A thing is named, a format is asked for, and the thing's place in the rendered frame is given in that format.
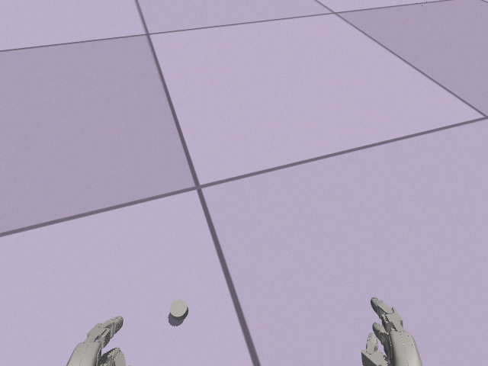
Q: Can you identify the left robot hand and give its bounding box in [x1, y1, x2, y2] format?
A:
[66, 316, 130, 366]

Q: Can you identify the tin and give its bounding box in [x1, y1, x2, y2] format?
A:
[170, 300, 188, 320]

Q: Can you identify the right robot hand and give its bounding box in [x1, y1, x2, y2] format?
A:
[361, 297, 422, 366]

